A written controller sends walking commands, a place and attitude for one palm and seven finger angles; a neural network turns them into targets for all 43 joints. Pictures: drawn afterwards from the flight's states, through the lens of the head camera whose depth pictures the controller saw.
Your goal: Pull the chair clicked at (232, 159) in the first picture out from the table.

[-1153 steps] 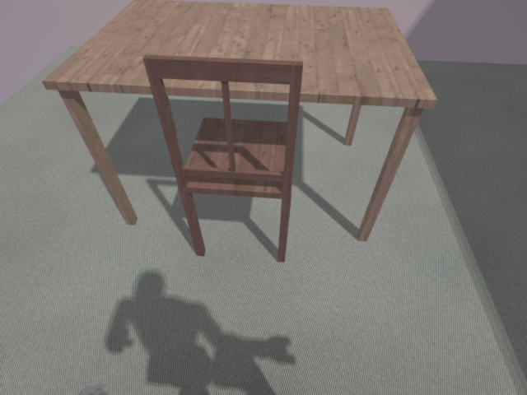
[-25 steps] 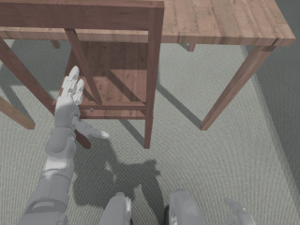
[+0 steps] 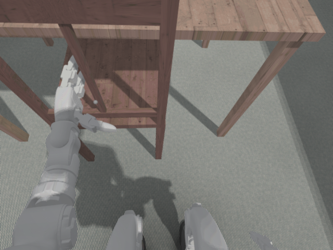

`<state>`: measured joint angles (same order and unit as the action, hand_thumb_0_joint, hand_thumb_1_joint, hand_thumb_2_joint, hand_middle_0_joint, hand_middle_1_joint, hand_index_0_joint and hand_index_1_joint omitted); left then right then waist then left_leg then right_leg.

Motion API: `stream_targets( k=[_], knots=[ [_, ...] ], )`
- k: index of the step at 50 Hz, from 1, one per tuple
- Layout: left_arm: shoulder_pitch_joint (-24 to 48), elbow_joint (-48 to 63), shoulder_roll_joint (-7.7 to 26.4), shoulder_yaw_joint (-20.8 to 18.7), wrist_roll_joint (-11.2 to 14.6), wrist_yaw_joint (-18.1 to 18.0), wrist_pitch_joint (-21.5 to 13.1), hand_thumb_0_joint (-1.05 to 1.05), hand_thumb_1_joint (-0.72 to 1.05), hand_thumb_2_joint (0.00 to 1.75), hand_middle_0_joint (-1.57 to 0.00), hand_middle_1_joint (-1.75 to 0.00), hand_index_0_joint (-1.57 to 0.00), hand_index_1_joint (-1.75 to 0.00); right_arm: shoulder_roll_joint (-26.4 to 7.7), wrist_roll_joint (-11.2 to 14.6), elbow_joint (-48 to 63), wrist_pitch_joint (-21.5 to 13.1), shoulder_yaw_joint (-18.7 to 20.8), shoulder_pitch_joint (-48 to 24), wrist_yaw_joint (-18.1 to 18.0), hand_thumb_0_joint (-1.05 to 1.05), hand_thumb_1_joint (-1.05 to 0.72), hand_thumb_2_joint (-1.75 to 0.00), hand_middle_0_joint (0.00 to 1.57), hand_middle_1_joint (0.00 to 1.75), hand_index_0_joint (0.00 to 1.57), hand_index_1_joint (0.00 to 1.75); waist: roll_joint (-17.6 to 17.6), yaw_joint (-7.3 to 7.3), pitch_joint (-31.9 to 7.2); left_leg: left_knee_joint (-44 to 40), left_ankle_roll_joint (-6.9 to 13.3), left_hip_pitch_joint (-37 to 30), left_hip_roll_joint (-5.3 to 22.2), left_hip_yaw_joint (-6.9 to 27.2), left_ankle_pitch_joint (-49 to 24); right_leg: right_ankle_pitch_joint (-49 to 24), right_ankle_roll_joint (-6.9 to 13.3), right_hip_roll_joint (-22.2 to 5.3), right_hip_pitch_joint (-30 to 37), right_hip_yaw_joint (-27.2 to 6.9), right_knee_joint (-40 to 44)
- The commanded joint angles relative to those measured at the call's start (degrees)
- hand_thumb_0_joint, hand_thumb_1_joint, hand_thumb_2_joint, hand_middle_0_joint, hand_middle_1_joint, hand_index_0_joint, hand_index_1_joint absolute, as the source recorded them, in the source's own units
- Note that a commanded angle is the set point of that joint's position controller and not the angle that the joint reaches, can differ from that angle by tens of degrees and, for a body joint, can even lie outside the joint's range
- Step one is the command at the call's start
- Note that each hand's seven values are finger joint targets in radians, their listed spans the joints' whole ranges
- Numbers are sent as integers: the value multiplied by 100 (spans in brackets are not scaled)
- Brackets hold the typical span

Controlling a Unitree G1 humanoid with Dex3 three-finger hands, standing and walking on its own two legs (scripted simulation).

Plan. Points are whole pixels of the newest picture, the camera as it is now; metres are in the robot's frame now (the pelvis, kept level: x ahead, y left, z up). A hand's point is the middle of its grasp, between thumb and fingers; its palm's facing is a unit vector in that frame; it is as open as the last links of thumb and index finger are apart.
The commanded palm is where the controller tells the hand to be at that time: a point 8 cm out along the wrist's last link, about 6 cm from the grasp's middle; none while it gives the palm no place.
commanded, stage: push the fingers through the gap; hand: left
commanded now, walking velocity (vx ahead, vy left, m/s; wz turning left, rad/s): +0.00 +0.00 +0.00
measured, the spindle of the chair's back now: (89, 78) +0.51 +0.18 +0.04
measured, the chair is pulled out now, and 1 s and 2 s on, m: -0.02 -0.02 0.01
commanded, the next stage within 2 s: hook a spindle and tug to test in 0.44 s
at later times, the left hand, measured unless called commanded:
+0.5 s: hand (98, 98) +0.46 +0.15 +0.03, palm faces +0.00 -1.00 -0.03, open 16.9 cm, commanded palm +0.43 +0.19 +0.03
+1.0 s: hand (99, 96) +0.46 +0.15 +0.03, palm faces +0.05 -1.00 -0.03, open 14.2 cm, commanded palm +0.44 +0.18 +0.03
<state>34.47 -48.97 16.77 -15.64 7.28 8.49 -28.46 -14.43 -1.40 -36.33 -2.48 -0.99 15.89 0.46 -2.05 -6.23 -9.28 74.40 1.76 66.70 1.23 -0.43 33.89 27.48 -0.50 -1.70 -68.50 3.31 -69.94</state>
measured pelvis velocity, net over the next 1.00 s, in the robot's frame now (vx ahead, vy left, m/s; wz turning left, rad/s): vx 0.00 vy -0.01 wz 0.01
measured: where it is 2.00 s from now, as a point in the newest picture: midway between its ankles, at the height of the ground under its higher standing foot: outside the picture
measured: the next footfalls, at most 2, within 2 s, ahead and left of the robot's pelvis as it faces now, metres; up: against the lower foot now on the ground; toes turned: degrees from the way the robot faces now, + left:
none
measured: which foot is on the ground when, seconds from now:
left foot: down 0.00-1.00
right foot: down 0.00-1.00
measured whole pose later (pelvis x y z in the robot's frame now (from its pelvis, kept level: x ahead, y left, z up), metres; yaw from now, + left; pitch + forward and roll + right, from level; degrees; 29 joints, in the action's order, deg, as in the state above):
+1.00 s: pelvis +0.00 -0.01 +0.00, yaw +0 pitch +27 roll -2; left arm 38.2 -53.4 16.2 -14.9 6.6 5.0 -29.5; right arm -14.4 -1.7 -36.5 -0.3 -0.5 15.9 1.5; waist -2.3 -5.9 -9.4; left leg 73.8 1.3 66.9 1.1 -0.1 33.7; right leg 27.7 -0.1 -1.7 -68.9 3.5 -69.8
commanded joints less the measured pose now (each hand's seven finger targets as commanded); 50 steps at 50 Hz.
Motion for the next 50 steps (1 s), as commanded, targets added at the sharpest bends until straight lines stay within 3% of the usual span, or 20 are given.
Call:
stream_targets(
  k=[1,5,8,12,13,15,16,19,23,26,27,30,33,35,37,39,42,45,48,50],
  knots=[
    [2360,1123,787,5,31,-8,-460,0,-50,30,-6,-8,-6,-8,-925,-23,343,-119,363,693,-24,0,-90,-90,20,30,20,30,-507,-179,-2863,-946,-232,-2010,-43,324,-2679,-1567,225,251,1510,-33,636],
    [2269,525,872,-140,-49,-101,-295,0,-50,30,-6,-8,-6,-8,-950,-25,324,-10,344,739,1,0,-90,-90,20,30,20,30,-216,-190,-2533,-993,-190,-1614,-66,302,-2319,-1368,218,255,1516,-20,673],
    [2037,637,1099,-390,-78,-161,-332,0,-50,30,-6,-8,-6,-8,-940,-37,465,43,329,736,36,0,-90,-90,20,30,20,30,-310,-13,-2847,-1012,-191,-1697,-87,257,-2536,-1565,237,258,1746,-50,626],
    [2328,835,1140,-371,-71,-214,-505,0,-50,30,-6,-8,-6,-8,-913,-40,493,61,321,726,48,0,-90,-90,20,30,20,30,-93,-113,-2856,-959,-147,-1540,-89,231,-2362,-1592,205,275,1901,-111,656],
    [2351,907,1177,-390,-88,-219,-550,0,-50,30,-6,-8,-6,-8,-913,-43,501,64,317,714,50,0,-90,-90,20,30,20,30,-256,-88,-2854,-976,-158,-1573,-93,230,-2374,-1592,210,273,1889,-121,653],
    [2340,914,1102,-333,-105,-211,-583,0,-50,30,-6,-8,-6,-8,-899,-45,476,63,329,717,48,0,-90,-90,20,30,20,30,-207,-123,-2944,-930,-146,-1600,-93,201,-2373,-1641,194,273,1909,-144,665],
    [2395,919,1219,-400,-107,-204,-599,0,-50,30,-6,-8,-6,-8,-916,-50,458,71,325,728,31,0,-90,-90,20,30,20,30,-130,-129,-2920,-930,-144,-1553,-81,215,-2395,-1683,197,267,1954,-144,654],
    [2381,824,1024,-213,-117,-121,-553,0,-50,30,-6,-8,-6,-8,-918,-39,429,78,326,729,41,0,-90,-90,20,30,20,30,-411,-139,-2821,-972,-177,-1702,-73,237,-2350,-1532,217,270,1736,-98,668],
    [2519,613,828,-48,-74,-51,-441,0,-50,30,-6,-8,-6,-8,-942,-27,370,92,340,766,24,0,-90,-90,20,30,20,30,-287,-257,-2682,-978,-168,-1768,-57,290,-2342,-1453,215,278,1546,-48,704],
    [2456,687,855,-107,-30,-55,-433,0,-50,30,-6,-8,-6,-8,-932,-29,399,94,347,756,21,0,-90,-90,20,30,20,30,-320,-170,-2841,-977,-165,-1768,-80,260,-2389,-1521,219,266,1686,-71,705],
    [2500,796,927,-135,-29,-70,-464,0,-50,30,-6,-8,-6,-8,-942,-29,419,83,345,751,23,0,-90,-90,20,30,20,30,-503,-144,-2911,-983,-190,-1883,-72,282,-2500,-1538,237,266,1614,-60,661],
    [2355,797,924,-185,-48,-143,-497,0,-50,30,-11,-24,-11,-24,-904,-41,415,97,344,738,31,0,-90,-90,20,30,20,30,-250,-137,-2910,-941,-173,-1778,-75,253,-2608,-1719,209,265,1782,-77,658],
    [2196,918,915,-191,-99,-225,-542,0,-50,30,-17,-41,-17,-41,-886,-42,468,101,346,708,62,0,-90,-90,20,30,20,30,-309,-80,-3005,-933,-171,-1786,-84,225,-2654,-1791,213,266,1852,-102,632],
    [2250,852,806,-91,-137,-246,-531,0,-50,30,-20,-52,-20,-52,-872,-48,451,112,348,708,71,0,-90,-90,20,30,20,30,-149,-153,-2880,-918,-150,-1652,-79,202,-2527,-1763,195,264,1864,-113,659],
    [2291,752,877,-114,-161,-242,-527,0,-50,30,-24,-63,-24,-63,-892,-35,448,117,345,712,66,0,-90,-90,20,30,20,30,-138,-179,-2679,-949,-133,-1559,-87,211,-2338,-1628,211,274,1809,-120,693],
    [2447,951,856,-51,-176,-218,-571,0,-50,30,-27,-74,-27,-74,-888,-41,454,109,354,690,64,0,-90,-90,20,30,20,30,-356,-149,-2832,-958,-155,-1713,-86,217,-2369,-1610,221,256,1774,-121,674],
    [2429,956,566,202,-132,-174,-559,0,-50,30,-32,-90,-32,-90,-886,-31,451,91,364,690,68,0,-90,-90,20,30,20,30,-408,-214,-2869,-960,-176,-1902,-67,261,-2463,-1586,230,267,1618,-85,677],
    [2601,757,425,318,-128,-184,-515,0,-33,37,-38,-107,-38,-107,-896,-30,378,98,370,701,59,0,-90,-90,20,30,20,30,-255,-306,-2674,-980,-172,-1835,-57,296,-2316,-1450,219,267,1485,-51,717],
    [2535,827,403,349,-150,-172,-528,0,-16,44,-43,-123,-43,-123,-901,-34,382,84,395,731,70,0,-90,-90,20,30,20,30,-395,-247,-2949,-959,-184,-1997,-64,294,-2486,-1551,230,264,1524,-55,684],
    [2661,899,299,457,-149,-160,-537,0,-5,49,-46,-134,-46,-134,-889,-44,337,94,402,742,67,0,-90,-90,20,30,20,30,-399,-298,-2977,-922,-173,-2052,-58,292,-2611,-1657,223,262,1513,-61,694]
  ],
)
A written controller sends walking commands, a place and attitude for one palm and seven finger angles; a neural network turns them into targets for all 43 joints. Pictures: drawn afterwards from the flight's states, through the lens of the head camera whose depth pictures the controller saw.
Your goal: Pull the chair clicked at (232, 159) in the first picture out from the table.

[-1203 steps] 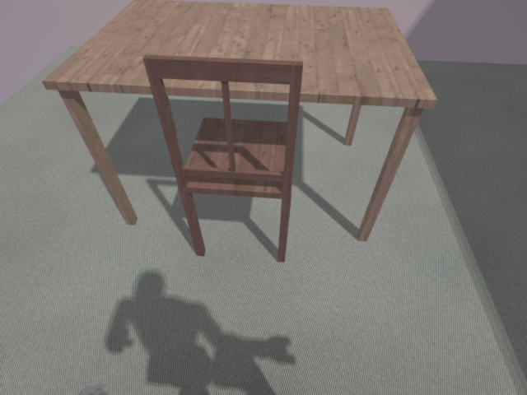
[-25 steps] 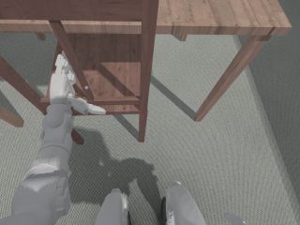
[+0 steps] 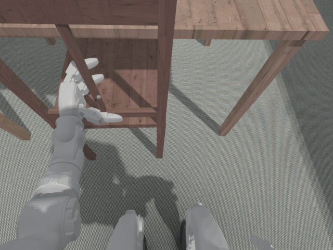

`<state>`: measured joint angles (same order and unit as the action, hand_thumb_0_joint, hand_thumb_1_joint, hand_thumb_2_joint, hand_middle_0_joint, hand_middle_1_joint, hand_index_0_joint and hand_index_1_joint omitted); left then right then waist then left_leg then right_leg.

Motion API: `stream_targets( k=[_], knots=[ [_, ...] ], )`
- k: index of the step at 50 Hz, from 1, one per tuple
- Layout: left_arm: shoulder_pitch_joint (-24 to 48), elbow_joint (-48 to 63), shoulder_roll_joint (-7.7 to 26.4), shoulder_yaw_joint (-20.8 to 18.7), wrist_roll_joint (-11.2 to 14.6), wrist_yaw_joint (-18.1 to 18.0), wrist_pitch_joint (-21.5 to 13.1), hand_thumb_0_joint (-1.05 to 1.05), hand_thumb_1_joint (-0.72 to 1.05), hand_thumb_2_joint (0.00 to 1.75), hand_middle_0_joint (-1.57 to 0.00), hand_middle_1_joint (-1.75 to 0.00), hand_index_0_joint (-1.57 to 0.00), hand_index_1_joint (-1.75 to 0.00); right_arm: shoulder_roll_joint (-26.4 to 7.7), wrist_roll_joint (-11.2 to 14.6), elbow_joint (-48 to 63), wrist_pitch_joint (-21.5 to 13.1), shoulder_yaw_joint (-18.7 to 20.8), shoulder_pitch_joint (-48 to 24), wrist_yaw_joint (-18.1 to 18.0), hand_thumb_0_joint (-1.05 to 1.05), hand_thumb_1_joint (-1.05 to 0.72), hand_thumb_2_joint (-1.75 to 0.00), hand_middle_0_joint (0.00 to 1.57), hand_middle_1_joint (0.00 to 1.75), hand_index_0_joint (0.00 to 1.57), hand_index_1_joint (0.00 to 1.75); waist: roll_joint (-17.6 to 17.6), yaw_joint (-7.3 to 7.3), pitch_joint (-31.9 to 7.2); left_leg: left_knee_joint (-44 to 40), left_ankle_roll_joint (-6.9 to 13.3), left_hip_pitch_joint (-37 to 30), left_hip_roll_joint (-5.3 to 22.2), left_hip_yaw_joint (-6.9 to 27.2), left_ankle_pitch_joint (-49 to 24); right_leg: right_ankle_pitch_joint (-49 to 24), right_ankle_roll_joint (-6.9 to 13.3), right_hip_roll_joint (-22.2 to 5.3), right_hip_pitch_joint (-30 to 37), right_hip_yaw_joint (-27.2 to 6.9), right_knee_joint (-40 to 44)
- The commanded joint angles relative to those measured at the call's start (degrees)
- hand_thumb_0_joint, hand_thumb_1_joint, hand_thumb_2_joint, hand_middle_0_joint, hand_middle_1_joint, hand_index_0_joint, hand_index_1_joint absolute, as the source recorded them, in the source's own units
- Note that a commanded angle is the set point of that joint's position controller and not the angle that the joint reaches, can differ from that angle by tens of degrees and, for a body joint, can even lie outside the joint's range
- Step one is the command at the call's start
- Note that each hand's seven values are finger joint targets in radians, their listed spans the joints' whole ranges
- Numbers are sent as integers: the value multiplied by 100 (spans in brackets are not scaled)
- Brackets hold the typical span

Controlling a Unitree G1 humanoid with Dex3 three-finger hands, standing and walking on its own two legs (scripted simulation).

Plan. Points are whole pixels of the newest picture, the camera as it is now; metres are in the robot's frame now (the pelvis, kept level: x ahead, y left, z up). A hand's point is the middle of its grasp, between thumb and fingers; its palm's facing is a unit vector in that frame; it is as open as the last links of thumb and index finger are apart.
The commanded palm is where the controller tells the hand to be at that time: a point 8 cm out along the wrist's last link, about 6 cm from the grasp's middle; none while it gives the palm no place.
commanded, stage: hook a spindle and tug to test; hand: left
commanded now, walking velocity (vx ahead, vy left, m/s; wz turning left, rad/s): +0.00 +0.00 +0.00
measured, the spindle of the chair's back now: (88, 78) +0.51 +0.18 +0.04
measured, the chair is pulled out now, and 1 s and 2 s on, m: -0.02 0.01 0.03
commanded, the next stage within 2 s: step backward, pulling the chair out in 1.04 s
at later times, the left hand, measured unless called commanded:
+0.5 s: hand (98, 94) +0.47 +0.15 +0.03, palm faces +0.04 -1.00 -0.01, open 5.4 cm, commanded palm +0.43 +0.18 +0.03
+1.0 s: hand (100, 104) +0.44 +0.15 +0.03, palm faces -0.01 -1.00 -0.01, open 5.5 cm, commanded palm +0.40 +0.19 +0.03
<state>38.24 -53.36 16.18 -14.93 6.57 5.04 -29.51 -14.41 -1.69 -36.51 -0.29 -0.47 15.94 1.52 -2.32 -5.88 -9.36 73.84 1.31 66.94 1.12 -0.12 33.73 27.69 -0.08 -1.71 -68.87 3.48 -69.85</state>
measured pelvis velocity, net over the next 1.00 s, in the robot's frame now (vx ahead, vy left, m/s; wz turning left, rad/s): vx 0.05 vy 0.01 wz -0.03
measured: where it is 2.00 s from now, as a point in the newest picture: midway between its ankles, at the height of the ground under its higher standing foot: outside the picture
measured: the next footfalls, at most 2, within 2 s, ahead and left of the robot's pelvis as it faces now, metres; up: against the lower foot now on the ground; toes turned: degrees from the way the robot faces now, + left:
none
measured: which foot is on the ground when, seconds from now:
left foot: down 0.00-1.00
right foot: down 0.00-1.00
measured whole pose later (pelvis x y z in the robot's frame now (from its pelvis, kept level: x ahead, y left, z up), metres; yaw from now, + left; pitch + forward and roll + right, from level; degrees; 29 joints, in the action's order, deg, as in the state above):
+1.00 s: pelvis +0.05 +0.01 +0.02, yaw -1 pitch +27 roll -3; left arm 18.0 -31.1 11.2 -9.7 8.8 4.8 -26.7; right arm -13.1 -0.9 -33.0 -0.5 0.7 14.9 3.1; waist -2.4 -4.2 -10.7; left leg 69.2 1.5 60.2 1.3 -1.1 35.4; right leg 29.5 -1.0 -0.9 -62.6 2.0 -65.0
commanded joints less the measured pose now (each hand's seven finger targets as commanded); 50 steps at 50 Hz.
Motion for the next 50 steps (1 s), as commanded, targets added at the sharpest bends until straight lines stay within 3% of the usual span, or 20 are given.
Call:
stream_targets(
  k=[1,3,4,5,8,9,14,16,17,20,23,24,33,34,37,39,43,45,49,50],
  knots=[
    [2224,1306,396,364,-87,187,-421,0,0,52,-48,-140,-48,-140,-898,-13,346,-122,359,757,-36,0,-90,-90,20,30,20,30,-295,-327,-2946,-875,-135,-2065,-44,265,-2608,-1699,185,266,1585,-66,689],
    [2202,1374,295,445,-69,205,-437,0,12,56,-50,-145,-50,-145,-893,-13,338,-125,368,764,-28,0,-90,-90,20,30,20,30,-302,-338,-3039,-863,-133,-2153,-40,270,-2736,-1781,182,266,1597,-58,689],
    [2033,1248,418,350,-93,206,-417,0,17,59,-50,-145,-50,-145,-901,-3,330,-108,366,756,-26,0,-90,-90,20,30,20,30,-306,-260,-2951,-887,-140,-2063,-45,257,-2685,-1764,196,264,1646,-68,688],
    [2136,1306,233,532,-91,218,-421,0,23,61,-50,-145,-50,-145,-885,-1,345,-105,355,733,-17,0,-90,-90,20,30,20,30,-282,-334,-2903,-893,-128,-2078,-43,273,-2666,-1745,191,270,1593,-56,698],
    [2002,1440,285,517,-133,216,-437,0,40,68,-50,-145,-50,-145,-897,-11,347,-93,382,772,8,0,-90,-90,20,30,20,30,-496,-260,-3070,-900,-176,-2317,-19,310,-2964,-1831,217,273,1535,-21,651],
    [1977,1388,168,604,-122,220,-415,0,45,71,-50,-145,-50,-145,-878,-10,329,-79,388,761,12,0,-90,-90,20,30,20,30,-404,-317,-2970,-886,-158,-2309,-17,281,-2982,-1881,205,278,1532,-28,698],
    [1722,1566,291,469,-81,212,-377,0,73,83,-50,-145,-50,-145,-876,-7,356,-52,393,783,32,0,-90,-90,20,30,20,30,-395,-218,-3064,-911,-155,-2298,-20,268,-3196,-2107,207,283,1783,-21,688],
    [1618,1623,103,647,-75,232,-365,0,84,88,-50,-145,-50,-145,-848,9,382,-44,396,758,36,0,-90,-90,20,30,20,30,-365,-257,-3018,-912,-155,-2345,-9,258,-3308,-2183,195,281,1777,-24,718],
    [1645,1583,183,581,-73,224,-352,0,90,90,-50,-145,-50,-145,-863,2,361,-47,399,793,33,0,-90,-90,20,30,20,30,-353,-273,-2966,-904,-149,-2342,-1,270,-3323,-2175,201,290,1726,-10,702],
    [1576,1570,210,532,-82,223,-345,0,90,90,-50,-145,-50,-145,-849,0,355,-21,393,788,35,0,-90,-90,20,30,20,30,-280,-248,-2848,-912,-144,-2258,-13,251,-3323,-2232,193,288,1801,-23,711],
    [1244,1832,160,557,-50,258,-353,0,90,90,-50,-145,-50,-145,-841,6,425,-34,414,777,46,0,-90,-90,20,30,20,30,-404,-160,-3111,-912,-171,-2473,12,251,-3705,-2410,195,275,1874,-24,677],
    [1001,1864,155,528,-24,267,-332,0,90,90,-50,-145,-50,-145,-826,13,443,-26,415,767,63,0,-90,-90,20,30,20,30,-422,-85,-3129,-934,-186,-2515,11,245,-3796,-2459,200,283,1942,-9,688],
    [-388,2682,18,619,121,254,-242,0,90,90,-50,-145,-50,-145,-749,71,706,-57,415,663,138,0,-90,-90,20,30,20,30,-236,127,-3024,-1087,-193,-2564,43,200,-4275,-2879,196,305,2404,-11,781],
    [-409,2736,74,583,129,239,-240,0,90,90,-50,-145,-50,-145,-747,74,699,-65,418,641,128,0,-90,-90,20,30,20,30,-167,97,-2974,-1072,-175,-2468,42,178,-4214,-2944,183,299,2447,-37,783],
    [-834,2879,179,483,133,210,-251,0,90,90,-50,-145,-50,-145,-736,81,765,-103,409,634,127,0,-90,-90,20,30,20,30,-121,183,-2820,-1117,-156,-2271,15,149,-4152,-3057,200,285,2639,-68,773],
    [-803,3005,56,568,141,188,-268,0,90,90,-50,-145,-50,-145,-705,74,730,-121,405,604,128,0,-90,-90,20,30,20,30,-133,120,-2751,-1086,-172,-2343,41,150,-4242,-3068,178,272,2502,-52,752],
    [-1168,3192,65,520,154,173,-252,0,90,90,-50,-145,-50,-145,-687,71,773,-153,407,577,128,0,-90,-90,20,30,20,30,-283,207,-2773,-1071,-212,-2439,41,143,-4480,-3138,189,256,2492,-59,712],
    [-1352,3295,-117,650,184,177,-226,0,90,90,-50,-145,-50,-145,-668,74,802,-166,422,565,133,0,-90,-90,20,30,20,30,-123,188,-2794,-1059,-213,-2480,52,145,-4563,-3193,168,253,2507,-48,727],
    [-1645,3454,-81,612,177,154,-151,0,90,90,-50,-145,-50,-145,-668,87,860,-179,429,494,127,0,-90,-90,20,30,20,30,-131,251,-2769,-1083,-231,-2440,43,146,-4480,-3139,179,241,2550,-38,705],
    [-1583,3444,-136,675,179,146,-129,0,90,90,-50,-145,-50,-145,-668,85,864,-179,426,477,117,0,-90,-90,20,30,20,30,16,194,-2707,-1059,-206,-2376,34,144,-4378,-3142,168,248,2537,-44,715]
  ],
)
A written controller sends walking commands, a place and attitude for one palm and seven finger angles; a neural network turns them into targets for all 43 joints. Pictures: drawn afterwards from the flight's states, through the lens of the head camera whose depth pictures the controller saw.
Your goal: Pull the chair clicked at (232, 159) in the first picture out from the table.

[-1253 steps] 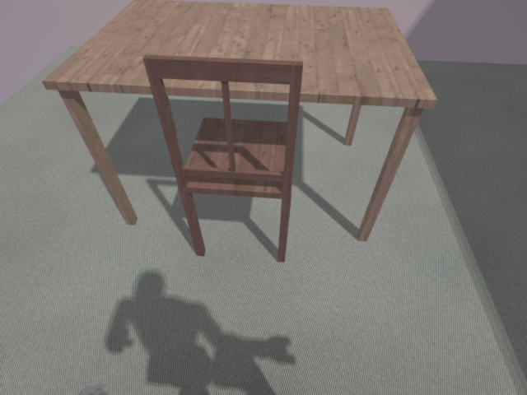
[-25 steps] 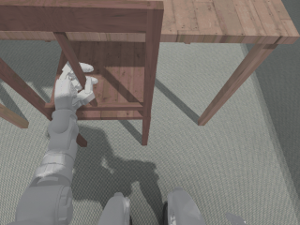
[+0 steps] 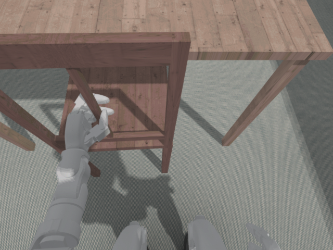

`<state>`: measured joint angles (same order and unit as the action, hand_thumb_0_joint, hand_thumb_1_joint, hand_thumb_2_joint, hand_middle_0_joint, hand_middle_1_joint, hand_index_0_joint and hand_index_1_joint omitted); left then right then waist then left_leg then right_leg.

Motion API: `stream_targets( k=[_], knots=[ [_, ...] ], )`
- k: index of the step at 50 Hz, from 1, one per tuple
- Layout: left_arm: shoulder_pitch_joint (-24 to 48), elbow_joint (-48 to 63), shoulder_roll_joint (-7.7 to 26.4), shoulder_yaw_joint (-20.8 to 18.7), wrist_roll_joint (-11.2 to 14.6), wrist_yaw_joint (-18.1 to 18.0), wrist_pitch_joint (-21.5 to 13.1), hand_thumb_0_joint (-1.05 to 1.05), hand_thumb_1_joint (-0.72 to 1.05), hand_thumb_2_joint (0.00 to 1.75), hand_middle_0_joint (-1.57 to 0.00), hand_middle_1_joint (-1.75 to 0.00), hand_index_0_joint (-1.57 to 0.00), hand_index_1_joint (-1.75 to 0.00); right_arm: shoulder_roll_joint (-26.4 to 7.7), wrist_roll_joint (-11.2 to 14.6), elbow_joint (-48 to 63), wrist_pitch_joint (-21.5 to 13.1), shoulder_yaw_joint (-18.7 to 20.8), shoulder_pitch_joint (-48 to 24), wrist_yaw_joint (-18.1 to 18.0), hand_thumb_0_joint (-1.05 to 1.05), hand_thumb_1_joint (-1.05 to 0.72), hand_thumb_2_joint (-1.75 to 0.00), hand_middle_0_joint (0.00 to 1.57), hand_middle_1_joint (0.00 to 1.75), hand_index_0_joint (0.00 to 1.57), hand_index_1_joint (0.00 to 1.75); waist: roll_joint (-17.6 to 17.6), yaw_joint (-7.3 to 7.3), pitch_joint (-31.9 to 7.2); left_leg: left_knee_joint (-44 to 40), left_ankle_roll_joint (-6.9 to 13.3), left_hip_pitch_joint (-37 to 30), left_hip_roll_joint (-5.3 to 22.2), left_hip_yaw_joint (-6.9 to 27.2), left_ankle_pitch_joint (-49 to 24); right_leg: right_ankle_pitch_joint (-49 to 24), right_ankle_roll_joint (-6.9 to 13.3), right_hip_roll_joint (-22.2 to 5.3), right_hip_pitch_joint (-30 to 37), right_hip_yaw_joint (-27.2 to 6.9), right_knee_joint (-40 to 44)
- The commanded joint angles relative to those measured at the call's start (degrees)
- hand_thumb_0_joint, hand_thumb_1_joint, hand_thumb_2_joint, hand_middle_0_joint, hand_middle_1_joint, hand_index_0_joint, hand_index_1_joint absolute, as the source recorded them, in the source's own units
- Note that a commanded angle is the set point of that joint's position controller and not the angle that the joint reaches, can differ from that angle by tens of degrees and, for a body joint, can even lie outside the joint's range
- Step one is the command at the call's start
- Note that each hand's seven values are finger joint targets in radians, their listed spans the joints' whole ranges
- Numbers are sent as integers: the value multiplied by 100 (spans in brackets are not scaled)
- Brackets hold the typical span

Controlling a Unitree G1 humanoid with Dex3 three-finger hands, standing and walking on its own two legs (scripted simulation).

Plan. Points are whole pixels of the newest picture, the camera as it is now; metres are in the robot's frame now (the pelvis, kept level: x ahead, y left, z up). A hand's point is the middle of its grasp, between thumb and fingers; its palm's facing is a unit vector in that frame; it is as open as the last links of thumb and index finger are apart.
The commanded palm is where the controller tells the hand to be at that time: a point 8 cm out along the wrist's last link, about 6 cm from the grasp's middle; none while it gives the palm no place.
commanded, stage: hook a spindle and tug to test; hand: left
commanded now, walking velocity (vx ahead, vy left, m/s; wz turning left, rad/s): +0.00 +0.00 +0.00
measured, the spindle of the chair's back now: (96, 110) +0.43 +0.17 +0.02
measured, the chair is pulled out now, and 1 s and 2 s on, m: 0.01 0.03 0.20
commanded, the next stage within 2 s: step backward, pulling the chair out in 0.04 s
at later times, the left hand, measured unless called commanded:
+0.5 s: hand (107, 124) +0.39 +0.14 +0.03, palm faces -0.01 -0.99 -0.12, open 5.0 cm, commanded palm +0.36 +0.19 +0.02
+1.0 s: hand (106, 130) +0.38 +0.14 +0.03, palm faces -0.10 -0.98 -0.17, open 4.9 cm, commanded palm +0.35 +0.19 +0.03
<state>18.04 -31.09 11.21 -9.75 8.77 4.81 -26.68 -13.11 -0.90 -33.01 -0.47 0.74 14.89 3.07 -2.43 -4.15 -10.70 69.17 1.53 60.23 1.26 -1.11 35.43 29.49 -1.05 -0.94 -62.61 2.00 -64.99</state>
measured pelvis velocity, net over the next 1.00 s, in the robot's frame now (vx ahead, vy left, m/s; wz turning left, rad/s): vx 0.01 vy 0.05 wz -0.17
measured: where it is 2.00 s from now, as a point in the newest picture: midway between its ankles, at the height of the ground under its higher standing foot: outside the picture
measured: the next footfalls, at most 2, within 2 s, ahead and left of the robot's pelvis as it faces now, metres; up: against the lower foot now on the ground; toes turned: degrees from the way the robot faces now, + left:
right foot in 1.20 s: +0.07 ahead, -0.09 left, +0.00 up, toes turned -9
left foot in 1.60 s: -0.09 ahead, +0.19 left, +0.00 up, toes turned -1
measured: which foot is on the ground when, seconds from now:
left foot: down 0.00-1.00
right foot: down 0.00-0.92, up 0.94-1.00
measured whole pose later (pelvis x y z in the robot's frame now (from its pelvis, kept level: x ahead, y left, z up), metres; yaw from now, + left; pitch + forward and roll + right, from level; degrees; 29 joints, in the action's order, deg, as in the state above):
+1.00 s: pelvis +0.01 +0.05 +0.10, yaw -10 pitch +6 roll -2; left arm 18.8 -48.6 11.0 -6.5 1.6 -5.3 -12.5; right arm -11.6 -1.3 -38.9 3.2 0.3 10.1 -3.6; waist -0.5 -4.4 6.0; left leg 28.9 2.4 17.2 0.0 -3.7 16.9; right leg 21.3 -0.2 -0.8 -25.5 1.1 -39.8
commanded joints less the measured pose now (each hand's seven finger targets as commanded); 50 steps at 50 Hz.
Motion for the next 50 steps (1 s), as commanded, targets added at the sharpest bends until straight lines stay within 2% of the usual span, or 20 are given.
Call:
stream_targets(
  k=[1,7,8,11,13,14,18,21,25,29,33,35,38,40,41,43,45,46,48,50],
  knots=[
    [506,1245,390,138,-58,154,-411,0,90,90,-50,-145,-50,-145,-800,3,500,-168,309,581,-49,0,-90,-90,20,30,20,30,7,17,-2585,-591,-231,-1649,14,241,-4460,-3290,263,158,1920,105,212],
    [965,1176,357,216,-137,115,-384,0,90,90,-50,-145,-50,-145,-809,-12,445,-173,308,569,-101,0,-90,-90,20,30,20,30,-66,-90,-2559,-472,-263,-1743,26,294,-4640,-3259,266,149,1628,119,118],
    [2477,2272,2234,-447,-704,-449,136,0,90,90,-50,-145,-50,-145,-878,282,784,247,376,736,-377,0,-90,-90,20,30,20,30,-382,44,-3798,-1540,-143,-3574,48,-37,-3833,-3909,356,-155,3735,-523,1226],
    [1548,1781,1273,70,-731,-838,890,0,90,90,-50,-145,-50,-145,-640,354,866,392,315,675,-745,0,-90,-90,20,30,20,30,-543,-95,-2960,-2077,-101,-3583,74,21,-4617,-5355,285,-348,4006,-472,1475],
    [890,1104,1029,210,-721,-901,1196,0,90,90,-50,-145,-50,-145,-604,395,775,519,222,530,-843,0,-90,-90,20,30,20,30,-369,-43,-2503,-2299,-108,-3832,267,176,-5233,-5259,204,-344,3875,-421,1669],
    [813,796,932,346,-736,-857,1329,0,90,90,-50,-145,-50,-145,-590,398,682,522,201,352,-862,0,-90,-90,20,30,20,30,-243,-68,-1746,-2845,-188,-3607,381,274,-4561,-4591,206,-415,3789,-400,1899],
    [1093,143,971,352,-738,-1006,1433,0,90,90,-50,-145,-50,-145,-703,396,523,586,217,555,-987,0,-90,-90,20,30,20,30,576,-106,-1846,-2970,-198,-3985,544,91,-5481,-6375,214,-618,4892,-537,2301],
    [1242,-214,1025,329,-737,-976,1287,0,90,90,-50,-145,-50,-145,-755,356,436,557,236,356,-993,0,-90,-90,20,30,20,30,-74,-9,-1472,-3436,-248,-4404,670,20,-5268,-5617,195,-623,4837,-447,2592],
    [1247,-630,748,517,-843,-1009,1182,0,90,90,-50,-145,-50,-145,-762,249,259,457,220,289,-862,0,-90,-90,20,30,20,30,-1250,109,-915,-3685,-189,-5685,936,117,-7282,-3329,147,-187,4242,-123,2999],
    [1425,-852,666,606,-947,-957,1115,0,90,90,-50,-145,-50,-145,-761,87,69,349,260,409,-724,0,-90,-90,20,30,20,30,-1398,70,-653,-3562,-485,-6791,1093,216,-9053,-2673,174,24,3699,149,3378],
    [1390,-909,748,486,-1011,-900,970,0,90,90,-50,-145,-50,-145,-775,32,-25,327,317,480,-651,0,-90,-90,20,30,20,30,-1131,85,-845,-3137,-742,-6710,1041,96,-9472,-3579,305,58,4317,259,3806],
    [1453,-938,813,432,-1034,-887,868,0,90,90,-50,-145,-50,-145,-788,57,-5,343,343,427,-659,0,-90,-90,20,30,20,30,-628,90,-1011,-2824,-725,-5958,928,-2,-8127,-5032,488,-195,5073,25,3905],
    [1209,-1222,1120,153,-978,-965,792,0,90,90,-50,-145,-50,-145,-849,201,130,308,331,91,-807,0,-90,-90,20,30,20,30,767,260,-1023,-2430,-559,-3530,187,82,-1902,-8715,1168,-1506,6769,-962,3500],
    [1156,-1245,1032,228,-923,-1026,953,0,90,90,-50,-145,-50,-145,-800,313,105,270,231,-39,-844,0,-90,-90,20,30,20,30,858,258,-847,-3180,-398,-3406,201,399,-1135,-7729,993,-1582,6584,-817,3535],
    [1164,-1136,972,299,-916,-1043,956,0,90,90,-50,-145,-50,-145,-817,295,51,266,195,-79,-882,0,-90,-90,20,30,20,30,729,208,-795,-3782,-374,-3680,271,388,-1609,-6955,794,-1376,6346,-610,3507],
    [1095,-870,889,467,-937,-1079,930,0,90,90,-50,-145,-50,-145,-927,219,-11,293,185,-32,-983,0,-90,-90,20,30,20,30,-339,82,-1002,-4691,-174,-5040,794,539,-5748,-5246,158,-526,5370,-81,3001],
    [1013,-584,617,559,-995,-1051,935,0,90,90,-50,-145,-50,-145,-822,74,-60,317,231,84,-814,0,-90,-90,20,30,20,30,-824,65,-1178,-4004,235,-6916,1343,1088,-9365,-2044,17,110,3920,-91,2682],
    [1029,-423,611,548,-1018,-1042,943,0,90,90,-50,-145,-50,-145,-748,-34,-142,268,226,70,-748,0,-90,-90,20,30,20,30,-1217,56,-1118,-3897,98,-7757,1508,1338,-10469,-950,43,160,3072,24,2425],
    [916,-288,619,466,-1062,-1028,1042,0,90,90,-50,-145,-50,-145,-702,-198,-176,216,223,-82,-625,0,-90,-90,20,30,20,30,-1555,166,-1033,-3856,-256,-7948,1576,1438,-10526,-299,128,58,2742,-10,2013],
    [843,-252,609,463,-985,-1063,1108,0,90,90,-50,-145,-50,-145,-675,-107,-111,163,233,-75,-577,0,-90,-90,20,30,20,30,-1346,181,-871,-3817,-105,-7849,1499,1259,-9909,-771,203,99,2949,42,2410]
  ],
)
